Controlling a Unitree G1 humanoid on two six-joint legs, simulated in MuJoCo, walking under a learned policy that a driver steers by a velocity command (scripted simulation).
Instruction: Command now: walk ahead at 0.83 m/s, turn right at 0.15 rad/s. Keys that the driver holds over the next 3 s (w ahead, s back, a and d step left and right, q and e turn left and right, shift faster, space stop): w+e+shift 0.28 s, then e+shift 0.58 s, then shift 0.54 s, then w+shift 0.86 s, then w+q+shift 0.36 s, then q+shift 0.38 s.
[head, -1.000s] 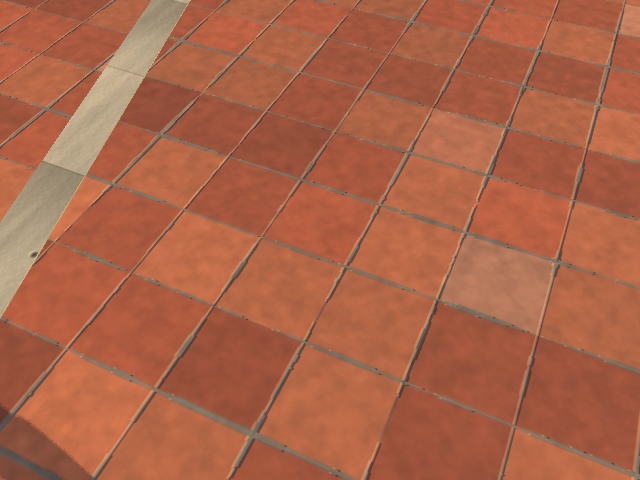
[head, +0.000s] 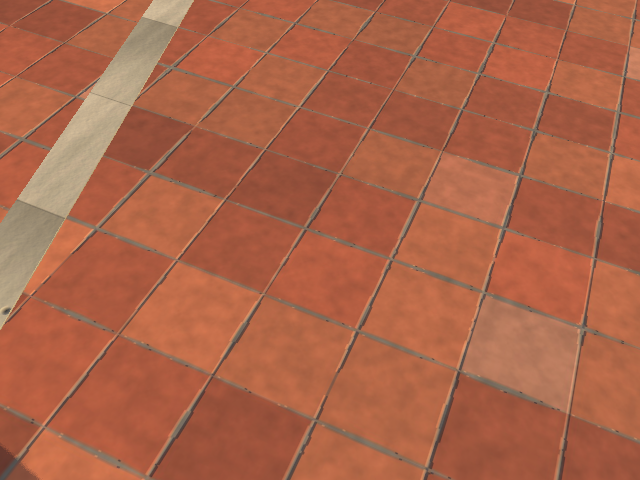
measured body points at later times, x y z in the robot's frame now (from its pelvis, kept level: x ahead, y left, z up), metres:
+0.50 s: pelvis +0.30 +0.00 +0.00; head +0.34 +0.00 +0.45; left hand +0.55 +0.18 -0.10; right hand +0.20 -0.24 -0.13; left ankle +0.10 +0.12 -0.64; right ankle +0.42 -0.07 -0.71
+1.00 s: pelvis +0.49 +0.00 +0.02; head +0.52 -0.02 +0.47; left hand +0.82 +0.07 -0.05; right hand +0.43 -0.32 -0.05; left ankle +0.64 +0.02 -0.70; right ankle +0.40 -0.06 -0.65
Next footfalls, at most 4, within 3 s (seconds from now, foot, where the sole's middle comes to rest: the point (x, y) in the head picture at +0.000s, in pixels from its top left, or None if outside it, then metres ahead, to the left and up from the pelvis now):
0.48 right None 0.46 -0.08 -0.74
0.92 left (317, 408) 0.66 -0.02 -0.74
1.30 right None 0.41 -0.09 -0.74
1.72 left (320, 392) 0.70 -0.02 -0.74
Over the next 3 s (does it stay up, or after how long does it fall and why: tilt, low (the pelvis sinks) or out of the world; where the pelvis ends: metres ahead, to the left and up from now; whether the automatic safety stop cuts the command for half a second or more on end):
stays up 1.21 -0.75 0.03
